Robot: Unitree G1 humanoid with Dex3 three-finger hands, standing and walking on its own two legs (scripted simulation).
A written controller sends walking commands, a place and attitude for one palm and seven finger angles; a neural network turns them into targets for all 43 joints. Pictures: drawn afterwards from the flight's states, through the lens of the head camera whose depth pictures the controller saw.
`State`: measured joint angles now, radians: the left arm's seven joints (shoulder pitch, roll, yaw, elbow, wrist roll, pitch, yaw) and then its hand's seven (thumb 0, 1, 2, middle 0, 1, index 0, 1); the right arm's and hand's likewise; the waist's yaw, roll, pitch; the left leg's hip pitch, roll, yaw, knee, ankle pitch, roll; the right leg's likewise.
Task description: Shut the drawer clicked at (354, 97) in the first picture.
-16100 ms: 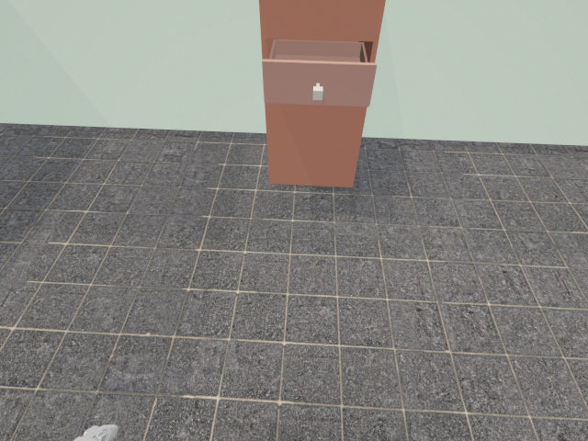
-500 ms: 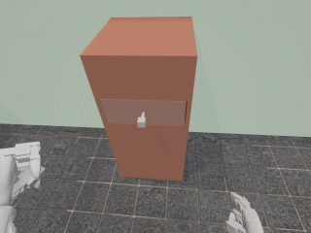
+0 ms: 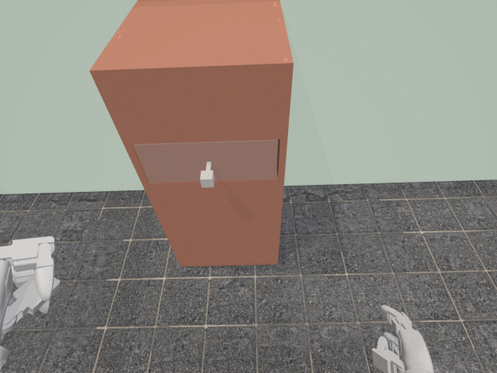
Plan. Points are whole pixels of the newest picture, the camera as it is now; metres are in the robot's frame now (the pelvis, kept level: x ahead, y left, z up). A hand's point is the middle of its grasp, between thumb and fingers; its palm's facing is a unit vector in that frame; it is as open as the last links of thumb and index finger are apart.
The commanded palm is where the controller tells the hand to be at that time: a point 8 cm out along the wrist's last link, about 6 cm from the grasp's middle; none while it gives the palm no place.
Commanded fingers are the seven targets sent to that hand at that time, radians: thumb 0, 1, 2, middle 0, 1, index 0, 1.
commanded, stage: step back with the hand held close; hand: left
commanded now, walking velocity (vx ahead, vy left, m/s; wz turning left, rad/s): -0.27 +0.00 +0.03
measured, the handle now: (208, 173) +0.62 +0.16 -0.13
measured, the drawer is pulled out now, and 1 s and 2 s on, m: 0.00 0.00 0.00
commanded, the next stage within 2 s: stop stepping back and stand still in 1.02 s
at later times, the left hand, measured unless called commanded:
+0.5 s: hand out of the picture +0.10 +0.26 +0.15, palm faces +0.38 -0.76 -0.53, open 3.2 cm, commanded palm +0.03 +0.29 +0.17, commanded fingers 0.00 0.90 0.90 -1.40 -1.60 -1.40 -1.60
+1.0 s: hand out of the picture +0.03 +0.25 +0.16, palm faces +0.37 -0.82 -0.45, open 3.2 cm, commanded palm -0.02 +0.30 +0.17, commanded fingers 0.00 0.90 0.90 -1.40 -1.60 -1.40 -1.60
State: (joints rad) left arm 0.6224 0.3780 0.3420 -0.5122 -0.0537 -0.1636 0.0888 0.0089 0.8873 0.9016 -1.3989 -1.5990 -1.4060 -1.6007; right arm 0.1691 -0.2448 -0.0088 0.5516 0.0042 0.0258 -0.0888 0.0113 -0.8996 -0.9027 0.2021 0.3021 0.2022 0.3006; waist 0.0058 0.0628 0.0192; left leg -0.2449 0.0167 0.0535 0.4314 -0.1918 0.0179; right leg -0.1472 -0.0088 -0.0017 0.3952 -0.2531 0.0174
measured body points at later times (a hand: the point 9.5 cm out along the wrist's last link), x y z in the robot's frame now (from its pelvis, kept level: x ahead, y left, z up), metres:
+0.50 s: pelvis -0.08 +0.01 -0.02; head -0.05 +0.01 +0.43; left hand +0.07 +0.30 +0.18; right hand +0.11 -0.22 -0.09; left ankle +0.02 +0.11 -0.74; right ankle -0.03 -0.13 -0.74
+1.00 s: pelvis -0.15 +0.02 -0.01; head -0.13 +0.03 +0.44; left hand +0.01 +0.30 +0.18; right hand +0.03 -0.21 -0.10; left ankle -0.06 +0.10 -0.73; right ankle -0.21 -0.12 -0.74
